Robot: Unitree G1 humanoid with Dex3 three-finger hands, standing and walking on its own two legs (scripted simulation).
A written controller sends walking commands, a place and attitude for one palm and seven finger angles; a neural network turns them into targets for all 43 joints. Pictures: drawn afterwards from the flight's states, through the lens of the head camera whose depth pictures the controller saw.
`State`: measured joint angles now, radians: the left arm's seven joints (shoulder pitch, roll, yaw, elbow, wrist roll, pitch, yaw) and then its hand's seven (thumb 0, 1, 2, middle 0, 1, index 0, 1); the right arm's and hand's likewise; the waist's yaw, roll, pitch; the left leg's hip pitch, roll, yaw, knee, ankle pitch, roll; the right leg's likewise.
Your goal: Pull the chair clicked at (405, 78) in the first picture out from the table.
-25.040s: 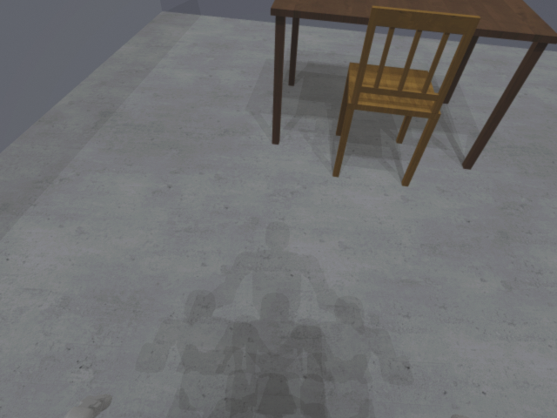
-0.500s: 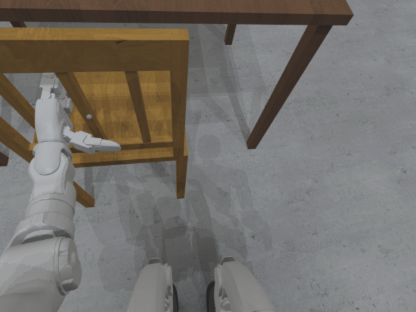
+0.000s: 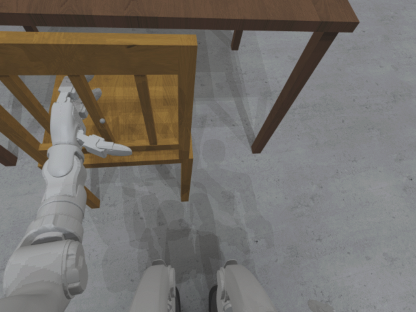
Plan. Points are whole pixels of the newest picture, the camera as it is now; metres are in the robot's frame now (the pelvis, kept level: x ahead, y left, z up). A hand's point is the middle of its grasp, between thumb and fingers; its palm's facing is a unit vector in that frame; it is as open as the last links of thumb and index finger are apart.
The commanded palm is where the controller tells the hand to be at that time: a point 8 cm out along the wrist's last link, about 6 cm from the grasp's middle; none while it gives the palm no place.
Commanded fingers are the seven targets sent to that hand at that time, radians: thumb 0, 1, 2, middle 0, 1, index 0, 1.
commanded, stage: hook a spindle and tug to test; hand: left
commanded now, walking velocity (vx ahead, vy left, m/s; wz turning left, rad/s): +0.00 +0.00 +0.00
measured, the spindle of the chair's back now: (96, 114) +0.50 +0.21 +0.00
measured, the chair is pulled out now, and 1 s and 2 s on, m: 0.00 0.01 0.13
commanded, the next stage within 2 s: step backward, pulling the chair out in 1.16 s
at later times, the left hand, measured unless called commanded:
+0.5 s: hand (105, 119) +0.47 +0.18 +0.02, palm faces +0.09 -1.00 -0.04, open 6.1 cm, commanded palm +0.44 +0.22 +0.03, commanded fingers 0.00 0.90 0.90 -0.50 -1.45 -0.50 -1.45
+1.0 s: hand (105, 125) +0.46 +0.18 +0.02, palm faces +0.08 -1.00 -0.03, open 5.1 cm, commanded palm +0.41 +0.22 +0.03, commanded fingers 0.00 0.90 0.90 -0.50 -1.45 -0.50 -1.45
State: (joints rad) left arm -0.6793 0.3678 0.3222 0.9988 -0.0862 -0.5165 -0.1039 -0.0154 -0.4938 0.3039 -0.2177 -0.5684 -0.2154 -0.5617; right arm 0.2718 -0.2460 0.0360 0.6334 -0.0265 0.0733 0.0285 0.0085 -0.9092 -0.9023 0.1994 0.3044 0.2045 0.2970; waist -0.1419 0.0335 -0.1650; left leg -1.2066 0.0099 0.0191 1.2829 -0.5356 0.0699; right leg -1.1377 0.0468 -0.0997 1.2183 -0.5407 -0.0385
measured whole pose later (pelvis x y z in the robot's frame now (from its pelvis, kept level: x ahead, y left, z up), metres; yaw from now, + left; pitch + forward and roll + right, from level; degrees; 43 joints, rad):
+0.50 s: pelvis +0.00 +0.00 +0.00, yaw +0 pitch +26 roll -4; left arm -0.70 0.38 0.33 1.03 -0.08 -0.53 -0.09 0.00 0.54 0.75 -0.50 -1.43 -0.48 -1.43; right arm 0.29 -0.25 0.04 0.64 -0.03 0.07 0.03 0.01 -0.91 -0.90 0.20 0.30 0.20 0.30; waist -0.15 0.03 -0.17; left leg -1.21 0.01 0.02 1.28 -0.53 0.07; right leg -1.15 0.05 -0.10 1.22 -0.54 -0.04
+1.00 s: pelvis +0.02 +0.00 +0.01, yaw -1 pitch +26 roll -4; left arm -0.49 0.32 0.29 0.79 -0.13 -0.47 -0.07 0.02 0.79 0.80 -0.44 -1.45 -0.42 -1.45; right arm 0.28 -0.24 0.02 0.60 -0.01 0.07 0.04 0.01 -0.91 -0.90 0.20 0.30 0.20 0.30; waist -0.14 0.03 -0.18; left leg -1.14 0.02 0.04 1.24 -0.55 0.07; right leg -1.09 0.06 -0.07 1.17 -0.54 -0.03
